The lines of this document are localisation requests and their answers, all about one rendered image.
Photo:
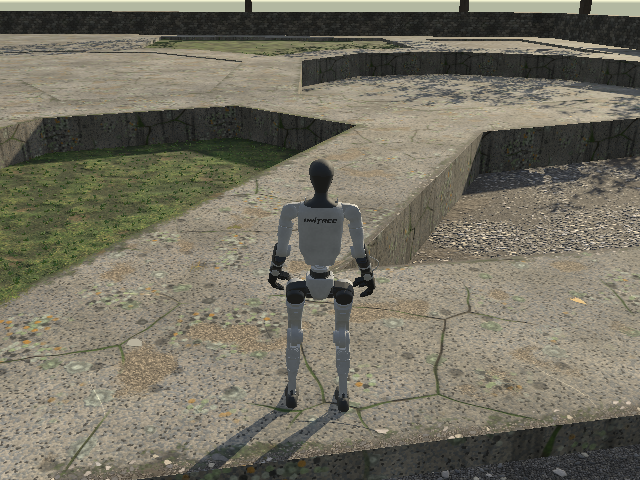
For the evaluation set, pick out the right robot hand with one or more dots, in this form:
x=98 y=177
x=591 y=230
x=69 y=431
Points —
x=361 y=282

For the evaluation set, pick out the robot left upper arm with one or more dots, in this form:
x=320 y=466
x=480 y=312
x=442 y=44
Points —
x=289 y=212

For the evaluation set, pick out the robot right forearm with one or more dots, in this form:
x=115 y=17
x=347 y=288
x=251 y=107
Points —
x=365 y=266

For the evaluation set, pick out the left robot hand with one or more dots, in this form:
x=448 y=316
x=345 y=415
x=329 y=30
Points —
x=272 y=280

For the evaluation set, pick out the robot left forearm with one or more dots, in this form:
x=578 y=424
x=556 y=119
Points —
x=276 y=263

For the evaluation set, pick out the robot left thigh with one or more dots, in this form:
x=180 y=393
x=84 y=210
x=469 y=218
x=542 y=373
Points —
x=295 y=300

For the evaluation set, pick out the robot right upper arm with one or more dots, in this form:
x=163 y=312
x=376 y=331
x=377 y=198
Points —
x=353 y=214

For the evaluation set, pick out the left robot foot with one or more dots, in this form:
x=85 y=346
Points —
x=291 y=400

